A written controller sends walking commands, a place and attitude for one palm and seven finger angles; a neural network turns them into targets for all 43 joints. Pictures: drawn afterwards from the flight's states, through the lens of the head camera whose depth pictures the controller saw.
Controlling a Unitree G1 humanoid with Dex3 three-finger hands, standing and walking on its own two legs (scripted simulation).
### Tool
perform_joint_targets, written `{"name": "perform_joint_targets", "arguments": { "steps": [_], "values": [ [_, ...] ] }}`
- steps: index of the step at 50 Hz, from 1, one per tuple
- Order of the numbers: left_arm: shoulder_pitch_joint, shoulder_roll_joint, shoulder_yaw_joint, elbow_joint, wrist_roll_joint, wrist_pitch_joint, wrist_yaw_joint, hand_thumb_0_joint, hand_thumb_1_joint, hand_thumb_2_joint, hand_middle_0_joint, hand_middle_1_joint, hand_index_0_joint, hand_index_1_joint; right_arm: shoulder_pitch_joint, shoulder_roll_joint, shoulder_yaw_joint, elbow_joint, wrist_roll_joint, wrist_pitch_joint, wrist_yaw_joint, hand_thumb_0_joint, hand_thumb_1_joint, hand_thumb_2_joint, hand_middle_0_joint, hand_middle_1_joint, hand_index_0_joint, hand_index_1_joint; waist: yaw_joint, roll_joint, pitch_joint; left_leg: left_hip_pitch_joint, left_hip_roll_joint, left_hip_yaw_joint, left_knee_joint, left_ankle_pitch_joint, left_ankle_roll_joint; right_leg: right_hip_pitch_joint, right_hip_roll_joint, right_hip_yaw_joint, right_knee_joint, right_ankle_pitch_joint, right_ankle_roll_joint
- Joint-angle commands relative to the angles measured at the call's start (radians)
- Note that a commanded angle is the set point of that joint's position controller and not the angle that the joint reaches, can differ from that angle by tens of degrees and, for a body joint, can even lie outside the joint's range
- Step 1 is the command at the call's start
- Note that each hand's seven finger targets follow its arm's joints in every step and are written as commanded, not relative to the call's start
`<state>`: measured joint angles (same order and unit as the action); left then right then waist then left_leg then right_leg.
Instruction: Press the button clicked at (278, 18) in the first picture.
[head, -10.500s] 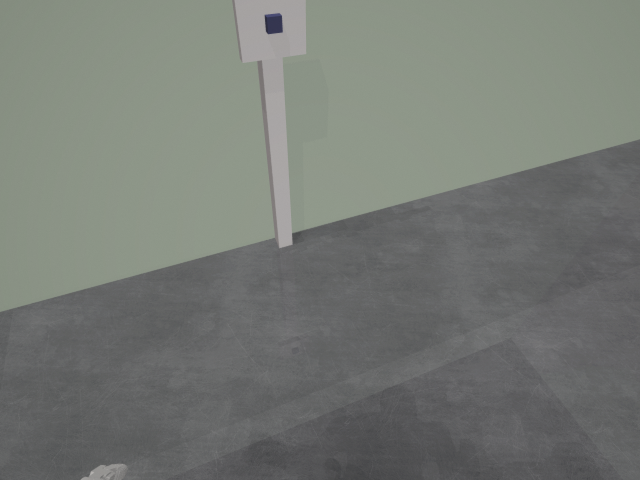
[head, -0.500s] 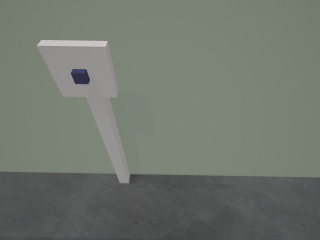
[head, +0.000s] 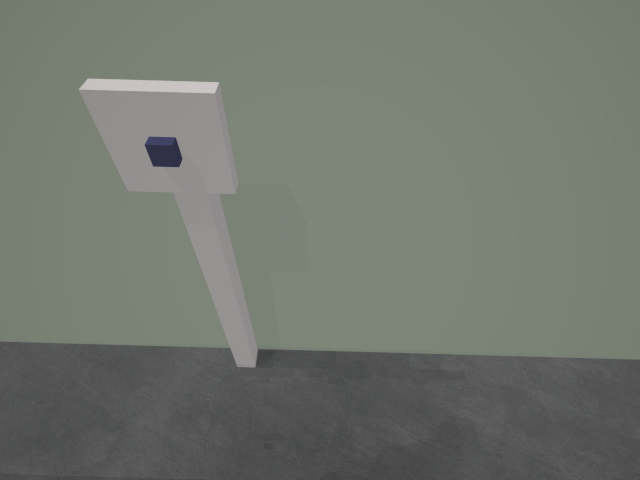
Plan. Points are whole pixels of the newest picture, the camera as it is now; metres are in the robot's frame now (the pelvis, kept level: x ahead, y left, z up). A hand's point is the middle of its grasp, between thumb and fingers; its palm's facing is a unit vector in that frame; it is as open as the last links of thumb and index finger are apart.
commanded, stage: look again from close up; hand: left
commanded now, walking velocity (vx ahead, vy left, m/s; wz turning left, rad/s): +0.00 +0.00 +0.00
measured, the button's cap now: (164, 150) +0.52 +0.27 +0.12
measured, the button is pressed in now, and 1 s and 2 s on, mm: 0 0 0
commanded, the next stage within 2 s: shuffle to correct the standing spot in 0.34 s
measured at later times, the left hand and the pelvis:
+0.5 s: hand out of the picture -0.01 +0.17 -0.18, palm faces +0.04 -0.98 -0.17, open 7.4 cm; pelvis +0.00 +0.00 +0.00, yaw +0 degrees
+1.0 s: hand out of the picture +0.05 +0.21 -0.18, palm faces +0.05 -0.98 -0.21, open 7.4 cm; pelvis +0.04 +0.03 +0.00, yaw +0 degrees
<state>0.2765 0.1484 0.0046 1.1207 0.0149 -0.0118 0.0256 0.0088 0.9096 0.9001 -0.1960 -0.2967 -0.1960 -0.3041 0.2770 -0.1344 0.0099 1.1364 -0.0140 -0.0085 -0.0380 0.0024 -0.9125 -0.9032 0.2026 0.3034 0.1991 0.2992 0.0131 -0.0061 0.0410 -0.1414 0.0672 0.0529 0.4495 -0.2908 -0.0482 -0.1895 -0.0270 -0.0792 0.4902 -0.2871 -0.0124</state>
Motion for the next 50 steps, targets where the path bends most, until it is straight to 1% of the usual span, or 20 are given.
{"name": "perform_joint_targets", "arguments": {
  "steps": [1,22,24,26,29,31,33,34,35,36,37,38,39,40,41,42,43,45,47,50],
  "values": [
    [0.069,0.102,0.016,-0.025,-0.001,-0.011,0.007,0.000,0.900,0.900,-0.200,-0.300,-0.200,-0.300,0.073,-0.085,-0.017,-0.020,0.000,-0.015,0.000,0.000,-0.900,-0.900,0.200,0.300,0.200,0.300,-0.003,-0.001,0.042,-0.059,0.040,-0.037,-0.070,0.183,0.057,-0.002,-0.085,0.086,-0.095,0.194,-0.028],
    [0.087,0.098,0.018,-0.028,-0.001,-0.015,0.007,0.000,0.900,0.900,-0.200,-0.300,-0.200,-0.300,0.078,-0.079,-0.019,-0.020,0.000,-0.018,0.000,0.000,-0.900,-0.900,0.200,0.300,0.200,0.300,-0.003,0.004,0.016,-0.046,0.038,-0.038,-0.064,0.196,0.057,0.002,-0.089,0.091,-0.096,0.207,-0.030],
    [0.095,0.099,0.021,-0.026,0.002,-0.014,0.007,0.000,0.900,0.900,-0.200,-0.300,-0.200,-0.300,0.089,-0.077,-0.019,-0.017,-0.002,-0.015,0.002,0.000,-0.900,-0.900,0.200,0.300,0.200,0.300,0.002,0.004,0.009,-0.058,0.026,-0.024,-0.049,0.125,0.058,0.010,-0.094,0.101,-0.095,0.122,-0.037],
    [0.103,0.111,0.028,-0.032,0.006,-0.008,0.007,0.000,0.900,0.900,-0.200,-0.300,-0.200,-0.300,0.091,-0.075,-0.019,-0.024,-0.006,-0.006,0.007,0.000,-0.900,-0.900,0.200,0.300,0.200,0.300,0.007,-0.024,0.051,-0.114,0.003,-0.007,-0.015,0.017,0.056,-0.004,-0.110,0.131,-0.120,-0.027,-0.053],
    [0.131,0.141,0.047,-0.039,0.008,-0.001,0.005,0.000,0.900,0.900,-0.200,-0.300,-0.200,-0.300,0.078,-0.059,-0.023,-0.052,-0.011,0.004,0.017,0.000,-0.900,-0.900,0.200,0.300,0.200,0.300,0.022,-0.118,0.110,-0.202,-0.033,0.031,0.093,-0.087,0.053,-0.033,-0.185,0.237,-0.220,-0.235,-0.098],
    [0.135,0.151,0.059,-0.053,0.011,0.001,0.008,0.000,0.900,0.900,-0.200,-0.300,-0.200,-0.300,0.087,-0.055,-0.025,-0.064,-0.012,0.005,0.021,0.000,-0.900,-0.900,0.200,0.300,0.200,0.300,0.019,-0.154,0.117,-0.211,-0.026,0.036,0.146,-0.092,0.057,-0.054,-0.230,0.276,-0.251,-0.266,-0.126],
    [0.110,0.147,0.066,-0.069,0.012,-0.001,0.007,0.000,0.900,0.900,-0.200,-0.300,-0.200,-0.300,0.118,-0.049,-0.024,-0.062,-0.012,-0.005,0.022,0.000,-0.900,-0.900,0.200,0.300,0.200,0.300,-0.002,-0.102,0.105,-0.141,-0.023,0.030,0.082,-0.057,0.060,-0.097,-0.217,0.229,-0.195,-0.199,-0.125],
    [0.092,0.134,0.067,-0.077,0.012,-0.001,0.004,0.000,0.900,0.900,-0.200,-0.300,-0.200,-0.300,0.152,-0.053,-0.025,-0.056,-0.011,-0.011,0.022,0.000,-0.900,-0.900,0.200,0.300,0.200,0.300,-0.018,-0.048,0.087,-0.078,-0.023,0.023,0.014,-0.020,0.064,-0.116,-0.174,0.166,-0.120,-0.140,-0.106],
    [0.073,0.113,0.063,-0.090,0.013,0.002,0.000,0.000,0.900,0.900,-0.200,-0.300,-0.200,-0.300,0.192,-0.081,-0.029,-0.043,-0.011,-0.017,0.019,0.000,-0.900,-0.900,0.200,0.300,0.200,0.300,-0.031,0.078,0.076,-0.030,0.010,-0.031,-0.027,0.070,0.083,-0.135,-0.097,0.081,-0.009,-0.109,-0.074],
    [0.064,0.075,0.056,-0.099,0.012,0.003,-0.002,0.000,0.900,0.900,-0.200,-0.300,-0.200,-0.300,0.230,-0.117,-0.037,-0.029,-0.013,-0.023,0.013,0.000,-0.900,-0.900,0.200,0.300,0.200,0.300,-0.038,0.224,0.055,0.017,0.101,-0.140,-0.078,0.197,0.127,-0.183,-0.031,-0.019,0.136,-0.101,-0.041],
    [0.052,0.039,0.043,-0.106,0.012,0.000,0.001,0.000,0.900,0.900,-0.200,-0.300,-0.200,-0.300,0.243,-0.131,-0.038,-0.026,-0.010,-0.024,0.002,0.000,-0.900,-0.900,0.200,0.300,0.200,0.300,-0.037,0.290,0.055,0.050,0.172,-0.216,-0.115,0.386,0.180,-0.238,0.000,-0.052,0.214,-0.161,-0.019],
    [0.045,0.032,0.035,-0.104,0.010,-0.002,0.004,0.000,0.900,0.900,-0.200,-0.300,-0.200,-0.300,0.227,-0.109,-0.030,-0.028,-0.010,-0.026,-0.008,0.000,-0.900,-0.900,0.200,0.300,0.200,0.300,-0.031,0.247,0.065,0.065,0.189,-0.227,-0.096,0.600,0.213,-0.256,-0.009,-0.018,0.245,-0.220,-0.019],
    [0.051,0.024,0.032,-0.091,0.003,-0.003,0.006,0.000,0.900,0.900,-0.200,-0.300,-0.200,-0.300,0.202,-0.100,-0.026,-0.033,-0.009,-0.028,-0.014,0.000,-0.900,-0.900,0.200,0.300,0.200,0.300,-0.016,0.176,0.066,0.054,0.187,-0.201,-0.063,0.755,0.216,-0.218,-0.024,0.003,0.211,-0.201,-0.019],
    [0.074,0.022,0.032,-0.073,0.000,-0.007,0.005,0.000,0.900,0.900,-0.200,-0.300,-0.200,-0.300,0.167,-0.095,-0.024,-0.038,-0.006,-0.030,-0.018,0.000,-0.900,-0.900,0.200,0.300,0.200,0.300,0.003,0.113,0.054,0.049,0.167,-0.163,-0.022,0.851,0.193,-0.148,-0.037,0.015,0.104,-0.093,-0.017],
    [0.122,0.028,0.033,-0.049,-0.004,-0.011,0.006,0.000,0.900,0.900,-0.200,-0.300,-0.200,-0.300,0.132,-0.105,-0.024,-0.045,-0.001,-0.032,-0.023,0.000,-0.900,-0.900,0.200,0.300,0.200,0.300,0.022,0.088,0.017,0.038,0.128,-0.117,0.013,0.844,0.152,-0.052,-0.046,0.029,0.005,0.113,-0.014],
    [0.151,0.060,0.035,-0.032,-0.005,-0.019,0.008,0.000,0.900,0.900,-0.200,-0.300,-0.200,-0.300,0.123,-0.103,-0.027,-0.052,0.005,-0.036,-0.025,0.000,-0.900,-0.900,0.200,0.300,0.200,0.300,0.018,0.053,-0.024,0.013,0.088,-0.084,0.022,0.779,0.111,0.036,-0.074,0.060,-0.006,0.360,-0.024],
    [0.139,0.090,0.035,-0.030,-0.008,-0.021,0.009,0.000,0.900,0.900,-0.200,-0.300,-0.200,-0.300,0.118,-0.111,-0.031,-0.055,0.010,-0.040,-0.025,0.000,-0.900,-0.900,0.200,0.300,0.200,0.300,0.007,0.063,-0.036,-0.005,0.071,-0.071,-0.012,0.671,0.092,0.077,-0.103,0.068,0.002,0.467,-0.030],
    [0.114,0.098,0.038,-0.033,-0.006,-0.018,0.015,0.000,0.900,0.900,-0.200,-0.300,-0.200,-0.300,0.113,-0.100,-0.040,-0.048,0.008,-0.027,-0.026,0.000,-0.900,-0.900,0.200,0.300,0.200,0.300,-0.002,-0.049,-0.019,-0.018,0.056,-0.053,-0.004,0.624,0.077,0.090,-0.105,0.057,0.041,0.643,-0.029],
    [0.116,0.095,0.041,-0.044,-0.004,-0.010,0.022,0.000,0.900,0.900,-0.200,-0.300,-0.200,-0.300,0.123,-0.086,-0.042,-0.043,0.008,-0.021,-0.026,0.000,-0.900,-0.900,0.200,0.300,0.200,0.300,-0.003,-0.039,-0.057,0.004,0.053,-0.033,0.009,0.630,0.073,0.091,-0.118,0.054,0.063,0.696,-0.022],
    [0.081,0.088,0.043,-0.075,-0.002,0.001,0.025,0.000,0.900,0.900,-0.200,-0.300,-0.200,-0.300,0.116,-0.079,-0.048,-0.042,0.005,-0.016,-0.024,0.000,-0.900,-0.900,0.200,0.300,0.200,0.300,-0.007,0.002,-0.065,0.023,0.066,-0.042,0.005,0.663,0.080,0.051,-0.101,0.058,0.066,0.567,-0.020]
  ]
}}
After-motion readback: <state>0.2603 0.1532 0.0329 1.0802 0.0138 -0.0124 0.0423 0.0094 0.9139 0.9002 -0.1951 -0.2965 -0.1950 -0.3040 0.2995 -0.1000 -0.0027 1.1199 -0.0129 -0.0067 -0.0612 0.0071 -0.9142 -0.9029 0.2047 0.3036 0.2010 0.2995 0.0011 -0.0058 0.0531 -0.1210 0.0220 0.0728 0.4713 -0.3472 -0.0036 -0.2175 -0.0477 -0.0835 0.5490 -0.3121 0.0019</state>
